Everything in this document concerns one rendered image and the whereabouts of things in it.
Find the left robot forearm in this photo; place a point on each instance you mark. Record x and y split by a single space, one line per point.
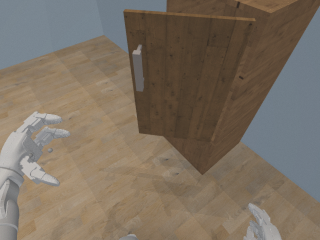
10 183

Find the handle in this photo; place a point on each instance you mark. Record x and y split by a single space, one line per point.
138 68

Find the robot right hand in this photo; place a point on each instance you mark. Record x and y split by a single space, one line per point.
264 230

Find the cupboard door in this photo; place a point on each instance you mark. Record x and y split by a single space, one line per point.
189 62

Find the robot left hand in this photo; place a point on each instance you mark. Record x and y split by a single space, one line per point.
14 153

